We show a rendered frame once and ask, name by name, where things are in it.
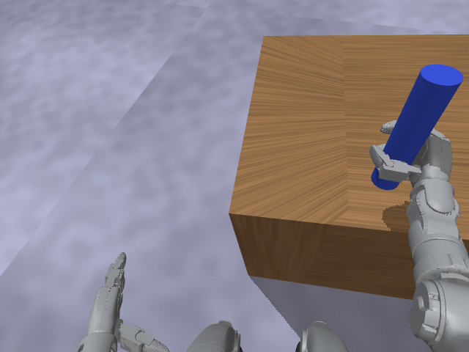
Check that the can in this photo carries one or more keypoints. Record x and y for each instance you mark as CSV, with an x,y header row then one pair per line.
x,y
429,97

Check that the left robot arm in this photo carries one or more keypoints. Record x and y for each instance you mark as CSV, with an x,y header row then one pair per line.
x,y
98,342

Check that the right robot arm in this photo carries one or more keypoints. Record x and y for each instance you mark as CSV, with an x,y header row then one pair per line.
x,y
440,311

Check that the left robot hand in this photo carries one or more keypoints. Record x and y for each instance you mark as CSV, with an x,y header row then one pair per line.
x,y
104,316

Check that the right robot hand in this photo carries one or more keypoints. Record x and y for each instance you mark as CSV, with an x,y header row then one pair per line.
x,y
434,159

